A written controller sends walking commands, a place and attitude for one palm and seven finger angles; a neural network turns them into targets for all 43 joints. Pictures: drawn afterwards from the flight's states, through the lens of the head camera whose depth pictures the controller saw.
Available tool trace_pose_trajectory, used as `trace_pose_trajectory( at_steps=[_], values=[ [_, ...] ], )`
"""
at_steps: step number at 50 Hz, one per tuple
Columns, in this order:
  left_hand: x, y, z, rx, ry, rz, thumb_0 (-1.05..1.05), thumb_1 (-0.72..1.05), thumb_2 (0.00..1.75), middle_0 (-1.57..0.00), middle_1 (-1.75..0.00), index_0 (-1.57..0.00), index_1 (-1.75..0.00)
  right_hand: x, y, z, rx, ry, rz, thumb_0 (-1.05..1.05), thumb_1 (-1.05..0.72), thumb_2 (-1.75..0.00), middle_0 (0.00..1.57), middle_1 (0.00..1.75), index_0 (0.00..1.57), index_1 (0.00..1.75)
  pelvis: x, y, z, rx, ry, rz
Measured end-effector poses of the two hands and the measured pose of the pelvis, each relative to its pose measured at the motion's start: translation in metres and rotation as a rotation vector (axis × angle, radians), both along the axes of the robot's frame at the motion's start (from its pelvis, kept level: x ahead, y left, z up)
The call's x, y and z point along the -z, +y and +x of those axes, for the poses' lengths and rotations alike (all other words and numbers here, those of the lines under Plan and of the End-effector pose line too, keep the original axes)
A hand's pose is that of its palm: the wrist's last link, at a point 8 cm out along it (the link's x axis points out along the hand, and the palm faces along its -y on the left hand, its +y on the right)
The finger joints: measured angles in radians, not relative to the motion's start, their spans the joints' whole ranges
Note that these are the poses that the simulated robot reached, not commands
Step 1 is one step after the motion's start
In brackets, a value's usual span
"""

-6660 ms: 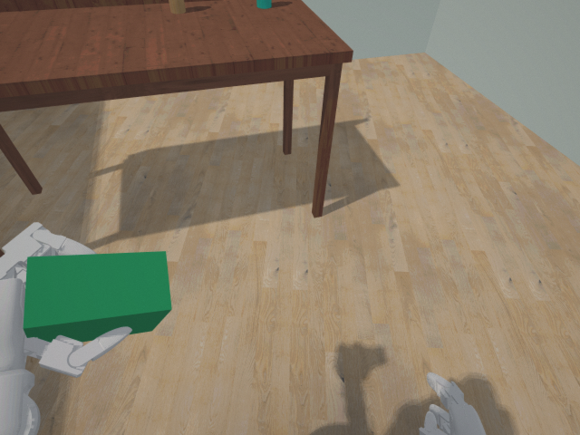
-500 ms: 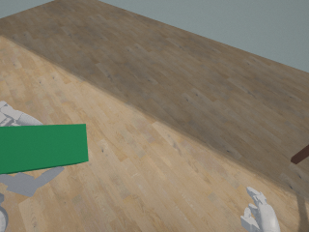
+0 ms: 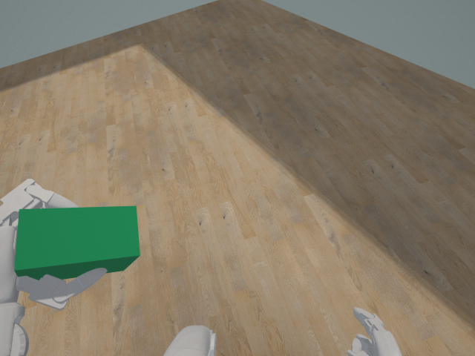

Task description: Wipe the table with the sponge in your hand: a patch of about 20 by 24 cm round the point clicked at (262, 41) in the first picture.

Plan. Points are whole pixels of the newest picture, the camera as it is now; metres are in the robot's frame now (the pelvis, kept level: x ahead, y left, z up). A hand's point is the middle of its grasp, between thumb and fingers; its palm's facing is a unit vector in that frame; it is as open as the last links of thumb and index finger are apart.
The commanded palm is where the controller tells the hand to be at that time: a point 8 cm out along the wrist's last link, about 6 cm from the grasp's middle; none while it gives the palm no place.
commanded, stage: walk to a spot facing it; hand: left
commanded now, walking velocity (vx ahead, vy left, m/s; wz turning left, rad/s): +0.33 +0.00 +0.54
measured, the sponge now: (97, 243) +0.22 +0.19 +0.15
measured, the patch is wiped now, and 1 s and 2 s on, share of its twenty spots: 0.00 0.00 0.00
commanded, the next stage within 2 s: turn to face it in 1.06 s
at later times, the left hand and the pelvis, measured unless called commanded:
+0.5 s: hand (20, 217) +0.23 +0.28 +0.19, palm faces +0.52 -0.73 -0.45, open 10.3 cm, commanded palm +0.18 +0.32 +0.17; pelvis +0.07 +0.01 +0.00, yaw +11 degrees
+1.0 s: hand (19, 187) +0.29 +0.32 +0.17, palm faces +0.68 -0.60 -0.42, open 10.3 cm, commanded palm +0.21 +0.34 +0.17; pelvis +0.18 +0.02 -0.03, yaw +23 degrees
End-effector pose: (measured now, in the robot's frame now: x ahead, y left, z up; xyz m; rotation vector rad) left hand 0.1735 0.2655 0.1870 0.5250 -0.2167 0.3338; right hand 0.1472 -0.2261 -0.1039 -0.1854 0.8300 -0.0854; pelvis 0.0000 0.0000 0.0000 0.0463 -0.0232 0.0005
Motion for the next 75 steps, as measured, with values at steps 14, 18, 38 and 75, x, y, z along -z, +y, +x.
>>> trace_pose_trajectory(
  at_steps=[14, 18, 38, 75],
  values=[
    [0.002, 0.05, 0.001, -0.129, -0.14, -0.002, -0.01, -0.51, 0.99, -0.69, -1.37, -0.72, -1.36, -0.027, 0.007, 0.085, -0.099, -0.11, -0.156, 0.02, -0.91, -0.9, 0.2, 0.3, 0.19, 0.3, 0.018, 0.025, 0.037, -0.109, 0.026, -0.011],
    [0.007, 0.06, 0.018, -0.114, -0.165, 0.026, -0.02, -0.51, 1.0, -0.69, -1.37, -0.72, -1.36, -0.019, 0.045, 0.103, -0.116, -0.126, -0.051, 0.02, -0.91, -0.9, 0.2, 0.3, 0.19, 0.3, 0.021, 0.023, 0.042, -0.156, 0.002, -0.016],
    [0.009, 0.036, 0.044, -0.333, -0.055, -0.02, -0.02, -0.51, 1.0, -0.69, -1.37, -0.72, -1.35, 0.004, 0.039, 0.2, -0.311, 0.004, -0.029, 0.02, -0.9, -0.89, 0.21, 0.3, 0.2, 0.3, 0.008, -0.011, 0.132, -0.32, -0.009, -0.024],
    [0.002, 0.029, 0.067, -0.682, -0.031, -0.018, -0.02, -0.52, 1.0, -0.69, -1.37, -0.72, -1.35, -0.005, 0.126, 0.391, -0.67, -0.055, -0.005, 0.02, -0.9, -0.89, 0.21, 0.3, 0.2, 0.3, 0.005, -0.023, 0.265, -0.68, -0.004, 0.005]
  ],
)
